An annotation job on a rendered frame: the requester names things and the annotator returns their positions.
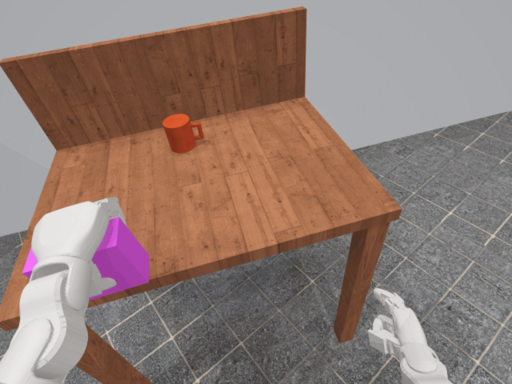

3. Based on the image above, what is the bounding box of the right robot hand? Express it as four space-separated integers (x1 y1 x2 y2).
368 288 428 358

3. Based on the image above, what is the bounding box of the sponge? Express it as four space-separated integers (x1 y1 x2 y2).
22 217 149 300

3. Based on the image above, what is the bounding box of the robot left forearm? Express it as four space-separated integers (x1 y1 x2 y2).
0 256 93 384

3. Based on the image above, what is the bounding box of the table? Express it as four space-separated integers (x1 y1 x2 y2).
0 6 402 384

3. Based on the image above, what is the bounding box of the robot right forearm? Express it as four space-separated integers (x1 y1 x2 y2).
399 342 453 384

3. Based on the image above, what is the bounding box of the left robot hand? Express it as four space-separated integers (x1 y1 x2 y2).
31 197 126 298

